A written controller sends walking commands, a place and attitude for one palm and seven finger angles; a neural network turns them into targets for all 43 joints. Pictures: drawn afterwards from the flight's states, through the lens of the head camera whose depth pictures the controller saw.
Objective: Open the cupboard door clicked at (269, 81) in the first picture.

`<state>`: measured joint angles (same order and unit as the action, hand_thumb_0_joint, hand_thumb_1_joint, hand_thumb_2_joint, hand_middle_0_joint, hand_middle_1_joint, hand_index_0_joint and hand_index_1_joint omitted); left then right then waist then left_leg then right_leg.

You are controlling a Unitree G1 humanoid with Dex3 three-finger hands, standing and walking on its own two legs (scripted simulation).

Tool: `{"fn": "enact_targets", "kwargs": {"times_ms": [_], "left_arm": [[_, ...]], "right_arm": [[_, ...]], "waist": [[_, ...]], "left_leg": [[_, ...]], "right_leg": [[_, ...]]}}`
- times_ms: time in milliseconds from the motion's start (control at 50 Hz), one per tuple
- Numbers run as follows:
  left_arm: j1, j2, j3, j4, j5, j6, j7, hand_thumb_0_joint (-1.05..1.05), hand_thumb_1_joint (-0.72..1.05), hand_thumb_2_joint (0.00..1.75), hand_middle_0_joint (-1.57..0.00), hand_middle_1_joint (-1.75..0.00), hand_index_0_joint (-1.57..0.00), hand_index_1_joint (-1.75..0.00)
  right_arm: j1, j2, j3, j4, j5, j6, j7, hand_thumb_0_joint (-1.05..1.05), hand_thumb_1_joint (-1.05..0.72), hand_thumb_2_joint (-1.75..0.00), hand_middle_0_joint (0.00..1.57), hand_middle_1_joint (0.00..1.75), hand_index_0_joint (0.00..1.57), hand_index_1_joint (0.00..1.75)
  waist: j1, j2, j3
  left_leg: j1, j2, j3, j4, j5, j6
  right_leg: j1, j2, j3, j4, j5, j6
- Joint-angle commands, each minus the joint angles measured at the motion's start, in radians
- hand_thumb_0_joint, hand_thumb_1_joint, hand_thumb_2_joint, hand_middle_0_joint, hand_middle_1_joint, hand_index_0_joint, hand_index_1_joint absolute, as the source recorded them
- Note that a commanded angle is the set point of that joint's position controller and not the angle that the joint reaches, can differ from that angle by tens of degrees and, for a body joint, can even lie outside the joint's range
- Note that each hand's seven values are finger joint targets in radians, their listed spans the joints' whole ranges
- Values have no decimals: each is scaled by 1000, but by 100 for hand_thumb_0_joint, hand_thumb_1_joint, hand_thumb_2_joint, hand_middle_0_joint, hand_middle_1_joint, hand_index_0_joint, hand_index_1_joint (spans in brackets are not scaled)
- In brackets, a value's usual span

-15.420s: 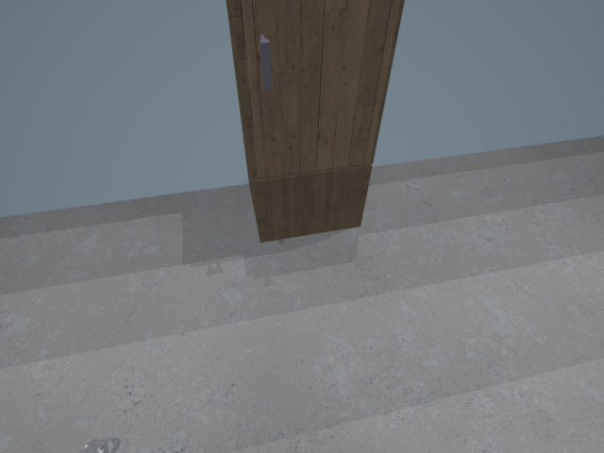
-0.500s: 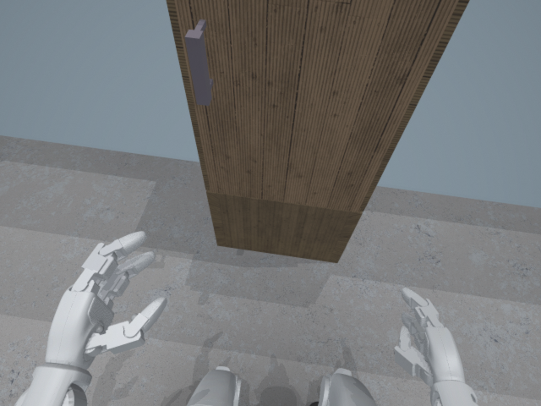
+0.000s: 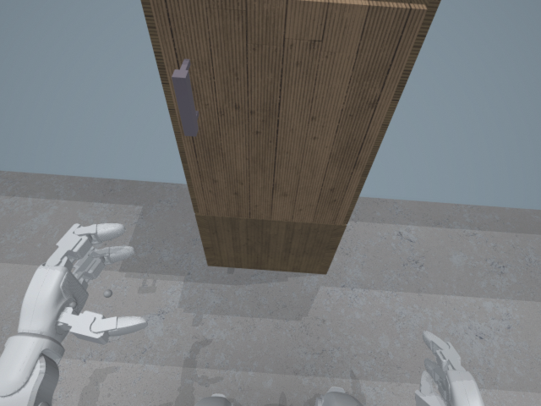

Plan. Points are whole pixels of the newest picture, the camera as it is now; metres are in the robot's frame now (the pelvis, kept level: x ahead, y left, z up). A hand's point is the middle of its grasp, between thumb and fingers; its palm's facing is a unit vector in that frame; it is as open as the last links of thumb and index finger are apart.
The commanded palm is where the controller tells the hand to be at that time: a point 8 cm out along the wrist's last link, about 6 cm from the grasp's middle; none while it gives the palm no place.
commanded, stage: raise the hand with hooked fingers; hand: left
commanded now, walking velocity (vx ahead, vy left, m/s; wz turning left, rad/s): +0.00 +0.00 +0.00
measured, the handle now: (188, 98) +0.61 +0.19 +0.09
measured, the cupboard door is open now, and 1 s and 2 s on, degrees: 0 0 0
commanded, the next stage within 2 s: move the hooked fingers beside the handle in 1.02 s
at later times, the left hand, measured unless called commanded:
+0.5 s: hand (81, 231) +0.30 +0.26 +0.12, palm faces +0.03 -1.00 -0.05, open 14.0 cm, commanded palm +0.27 +0.31 +0.12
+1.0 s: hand (89, 228) +0.30 +0.25 +0.12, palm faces +0.03 -1.00 -0.03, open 14.0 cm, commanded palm +0.27 +0.30 +0.12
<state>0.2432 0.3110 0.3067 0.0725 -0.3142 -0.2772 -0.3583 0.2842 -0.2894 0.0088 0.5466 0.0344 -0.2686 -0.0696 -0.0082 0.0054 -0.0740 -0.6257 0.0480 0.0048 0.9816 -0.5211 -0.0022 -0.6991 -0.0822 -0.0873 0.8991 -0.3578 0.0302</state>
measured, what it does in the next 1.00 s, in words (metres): stands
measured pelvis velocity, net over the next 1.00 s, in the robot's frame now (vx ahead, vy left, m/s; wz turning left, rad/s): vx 0.01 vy -0.02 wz -0.01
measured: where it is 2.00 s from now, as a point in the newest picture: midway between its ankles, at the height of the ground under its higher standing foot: outside the picture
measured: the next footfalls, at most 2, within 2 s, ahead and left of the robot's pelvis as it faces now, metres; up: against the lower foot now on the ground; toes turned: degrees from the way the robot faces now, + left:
none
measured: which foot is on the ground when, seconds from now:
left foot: down 0.00-1.00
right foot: down 0.00-1.00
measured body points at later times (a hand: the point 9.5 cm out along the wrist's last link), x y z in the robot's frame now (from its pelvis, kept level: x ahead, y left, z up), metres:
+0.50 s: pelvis +0.01 -0.01 +0.02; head +0.05 -0.02 +0.47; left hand +0.29 +0.31 +0.12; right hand +0.17 -0.25 -0.06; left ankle -0.02 +0.12 -0.68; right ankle +0.05 -0.15 -0.68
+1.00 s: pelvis +0.01 -0.02 +0.03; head +0.04 -0.02 +0.48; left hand +0.30 +0.30 +0.12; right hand +0.16 -0.27 -0.06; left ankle -0.02 +0.12 -0.68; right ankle +0.05 -0.15 -0.68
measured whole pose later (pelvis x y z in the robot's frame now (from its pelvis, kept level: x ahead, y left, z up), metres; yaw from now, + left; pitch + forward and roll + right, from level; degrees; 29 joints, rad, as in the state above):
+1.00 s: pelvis +0.01 -0.02 +0.03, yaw -1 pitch +6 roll -1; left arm -0.09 0.40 0.46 0.43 -0.34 -0.21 -0.51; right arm 0.29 -0.28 0.05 0.57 0.04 -0.20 -0.09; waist 0.01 0.02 -0.03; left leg -0.43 0.06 0.02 0.77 -0.43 -0.03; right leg -0.53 -0.06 -0.08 0.73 -0.29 0.01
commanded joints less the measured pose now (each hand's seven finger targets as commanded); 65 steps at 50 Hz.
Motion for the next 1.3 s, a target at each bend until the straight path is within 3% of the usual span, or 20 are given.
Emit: {"fn": "enact_targets", "kwargs": {"times_ms": [0, 60, 120, 220, 300, 400, 500, 540, 660, 680, 780, 820, 860, 920, 960, 1100, 1160, 1220, 1280], "left_arm": [[-154, 195, 107, -189, -23, -53, -3, 0, -38, 35, -29, -112, -29, -112], [-204, 220, 125, -139, -31, -28, -22, 0, -45, 32, -30, -117, -30, -117], [-248, 231, 134, -123, -29, -8, -41, 0, -50, 30, -30, -120, -30, -120], [-335, 270, 172, -55, -44, 13, -76, 0, -50, 30, -30, -120, -30, -120], [-402, 308, 200, -4, -48, 19, -104, 0, -50, 30, -30, -120, -30, -120], [-489, 339, 215, 86, -50, 32, -132, 0, -50, 30, -30, -120, -30, -120], [-569, 402, 257, 134, -51, 36, -151, 0, -50, 30, -30, -120, -30, -120], [-521, 354, 227, 174, -55, 40, -161, 0, -50, 30, -30, -120, -30, -120], [-528, 380, 249, 135, -60, 23, -156, 0, -50, 30, -30, -120, -30, -120], [-527, 397, 268, 136, -57, 19, -150, 0, -50, 30, -30, -120, -30, -120], [-545, 397, 267, 102, -50, -6, -131, 0, -50, 30, -30, -120, -30, -120], [-538, 380, 256, 121, -49, -6, -132, 0, -50, 30, -30, -120, -30, -120], [-550, 368, 240, 136, -54, -5, -140, 0, -50, 30, -30, -120, -30, -120], [-559, 371, 234, 136, -46, -1, -147, 0, -50, 30, -30, -120, -30, -120], [-558, 373, 237, 161, -53, 8, -151, 0, -50, 30, -30, -120, -30, -120], [-554, 369, 238, 165, -55, 9, -157, 0, -50, 30, -30, -120, -30, -120], [-739, 352, 183, 175, -43, 4, -152, 0, -50, 30, -30, -120, -30, -120], [-761, 380, 198, 227, -22, -3, -146, 0, -50, 30, -30, -120, -30, -120], [-830, 394, 188, 279, -11, -4, -145, 0, -50, 30, -30, -120, -30, -120]], "right_arm": [[-37, -119, -36, -145, 2, -56, -11, 0, -90, -90, 20, 30, 20, 30], [-37, -126, -30, -143, 2, -45, -15, 0, -90, -90, 20, 30, 20, 30], [-38, -122, -27, -140, 3, -40, -16, 0, -90, -90, 20, 30, 20, 30], [-37, -125, -22, -129, 1, -27, -22, 0, -90, -90, 20, 30, 20, 30], [-37, -126, -18, -122, 1, -19, -25, 0, -90, -90, 20, 30, 20, 30], [-38, -131, -14, -115, 5, -7, -31, 0, -90, -90, 20, 30, 20, 30], [-33, -137, -15, -115, 6, 4, -39, 0, -90, -90, 20, 30, 20, 30], [-30, -135, -18, -120, 8, 4, -35, 0, -90, -90, 20, 30, 20, 30], [-27, -140, -23, -133, 2, 6, -24, 0, -90, -90, 20, 30, 20, 30], [-26, -138, -24, -133, 3, 9, -24, 0, -90, -90, 20, 30, 20, 30], [-23, -133, -24, -130, 0, 7, -27, 0, -90, -90, 20, 30, 20, 30], [-22, -130, -23, -125, 1, 7, -31, 0, -90, -90, 20, 30, 20, 30], [-24, -134, -21, -123, 2, 7, -33, 0, -90, -90, 20, 30, 20, 30], [-28, -131, -20, -119, 5, 7, -36, 0, -90, -90, 20, 30, 20, 30], [-27, -136, -18, -123, 3, 8, -38, 0, -90, -90, 20, 30, 20, 30], [-33, -132, -15, -128, 4, 6, -36, 0, -90, -90, 20, 30, 20, 30], [-27, -136, -13, -107, 5, 7, -47, 0, -90, -90, 20, 30, 20, 30], [-12, -137, -15, -95, 5, 8, -53, 0, -90, -90, 20, 30, 20, 30], [-6, -141, -11, -87, 2, 15, -51, 0, -90, -90, 20, 30, 20, 30]], "waist": [[12, 102, -194], [11, 82, -166], [13, 109, -199], [8, 57, -205], [14, 78, -224], [9, 55, -188], [13, 54, -210], [15, 34, -190], [26, 31, -198], [30, 54, -211], [25, 63, -228], [19, 74, -217], [13, 41, -182], [15, 94, -199], [10, 27, -172], [18, 49, -200], [-19, 58, -152], [-14, 69, -203], [-19, 60, -212]], "left_leg": [[64, -49, -27, -229, 331, -3], [66, -49, -27, -242, 333, -3], [110, -49, -22, -253, 390, -4], [128, -48, -18, -268, 407, -2], [150, -50, -11, -279, 435, -2], [148, -50, -6, -304, 403, 2], [157, -53, 1, -322, 373, 8], [150, -54, 5, -328, 369, 8], [143, -56, 12, -328, 384, 9], [145, -57, 14, -332, 373, 8], [159, -56, 16, -335, 388, 10], [157, -56, 21, -334, 371, 9], [150, -54, 14, -337, 356, 10], [163, -56, 16, -342, 342, 7], [146, -55, 13, -338, 325, 10], [147, -56, 11, -335, 345, 7], [152, -53, 2, -337, 299, 6], [164, -54, 1, -336, 308, 4], [147, -53, -3, -331, 309, 3]], "right_leg": [[239, 79, -5, -105, 143, -50], [260, 84, -3, -123, 160, -52], [288, 80, -1, -134, 222, -50], [324, 84, 2, -159, 261, -47], [359, 82, 11, -172, 295, -51], [366, 81, 16, -201, 269, -51], [398, 77, 36, -228, 240, -51], [391, 75, 35, -236, 239, -49], [420, 75, 46, -233, 260, -51], [420, 73, 51, -236, 248, -51], [437, 74, 53, -234, 273, -50], [427, 72, 57, -242, 260, -47], [415, 76, 54, -246, 240, -50], [403, 73, 51, -248, 225, -49], [400, 77, 54, -253, 201, -48], [412, 75, 53, -240, 228, -49], [348, 80, 48, -247, 174, -50], [353, 75, 45, -238, 183, -50], [352, 74, 47, -231, 188, -52]]}}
